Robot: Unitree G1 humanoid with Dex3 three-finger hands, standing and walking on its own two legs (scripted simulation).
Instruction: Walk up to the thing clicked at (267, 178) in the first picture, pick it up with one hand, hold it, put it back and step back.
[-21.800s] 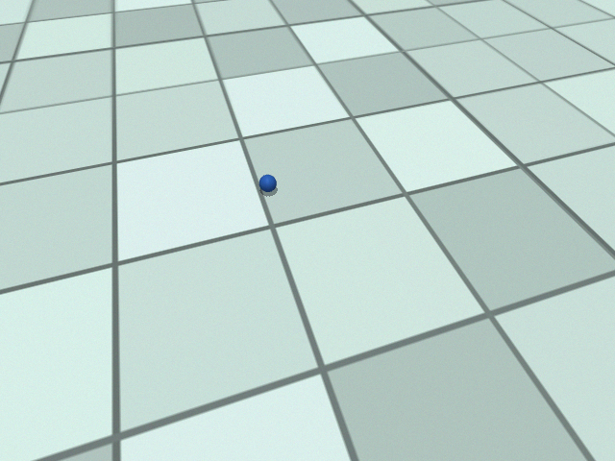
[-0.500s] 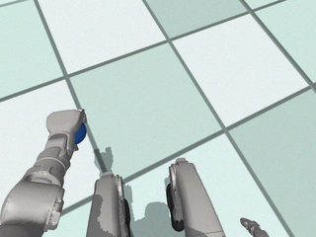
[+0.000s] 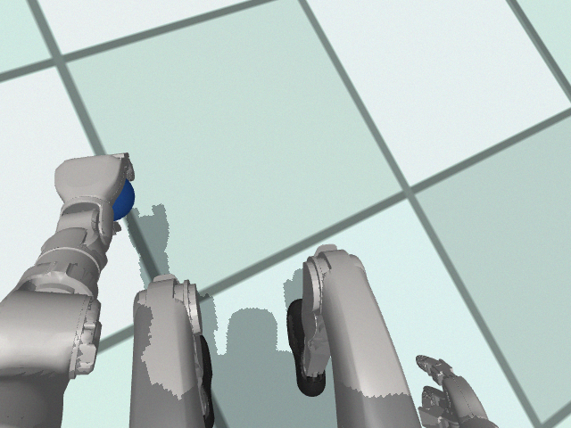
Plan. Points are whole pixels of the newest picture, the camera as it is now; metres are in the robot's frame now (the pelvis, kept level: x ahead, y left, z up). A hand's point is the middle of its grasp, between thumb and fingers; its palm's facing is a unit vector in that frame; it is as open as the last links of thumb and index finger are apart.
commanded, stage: crouch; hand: left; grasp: from above
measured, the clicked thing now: (106, 196) +0.45 +0.21 -0.19
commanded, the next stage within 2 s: lower in 0.56 s
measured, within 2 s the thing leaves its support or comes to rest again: neither
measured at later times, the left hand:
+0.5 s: hand (118, 205) +0.45 +0.20 -0.24, palm faces -0.47 -0.03 -0.88, open 10.1 cm
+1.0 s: hand (128, 208) +0.46 +0.20 -0.29, palm faces -0.49 -0.04 -0.87, open 10.0 cm
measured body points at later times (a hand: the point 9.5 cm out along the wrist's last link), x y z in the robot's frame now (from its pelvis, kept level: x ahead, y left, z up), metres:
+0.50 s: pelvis -0.01 +0.00 -0.06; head +0.23 +0.03 +0.32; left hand +0.47 +0.20 -0.19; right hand +0.01 -0.27 -0.17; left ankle +0.06 +0.12 -0.40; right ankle +0.10 -0.13 -0.40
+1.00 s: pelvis -0.01 +0.00 -0.09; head +0.24 +0.05 +0.27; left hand +0.48 +0.20 -0.24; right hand +0.01 -0.27 -0.20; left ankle +0.06 +0.12 -0.40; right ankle +0.10 -0.13 -0.40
